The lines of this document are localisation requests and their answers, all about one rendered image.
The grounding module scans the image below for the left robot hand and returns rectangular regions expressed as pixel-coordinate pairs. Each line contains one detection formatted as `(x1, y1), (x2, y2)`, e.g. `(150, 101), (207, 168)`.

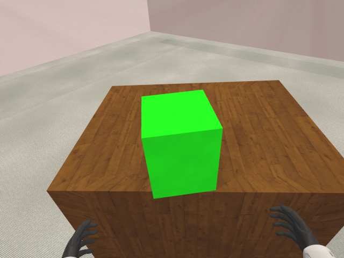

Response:
(62, 219), (98, 258)

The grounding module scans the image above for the robot right forearm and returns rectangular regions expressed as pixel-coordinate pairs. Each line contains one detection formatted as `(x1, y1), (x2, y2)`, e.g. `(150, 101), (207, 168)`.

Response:
(303, 245), (335, 258)

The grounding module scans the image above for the right robot hand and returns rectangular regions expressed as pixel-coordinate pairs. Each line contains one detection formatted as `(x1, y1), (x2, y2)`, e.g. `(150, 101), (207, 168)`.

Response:
(269, 205), (320, 252)

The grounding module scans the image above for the pedestal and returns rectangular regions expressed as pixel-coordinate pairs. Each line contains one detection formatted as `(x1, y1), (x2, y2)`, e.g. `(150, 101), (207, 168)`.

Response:
(47, 80), (344, 258)

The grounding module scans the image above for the carton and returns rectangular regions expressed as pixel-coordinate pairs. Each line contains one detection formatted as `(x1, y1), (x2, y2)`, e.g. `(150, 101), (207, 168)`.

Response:
(141, 90), (223, 199)

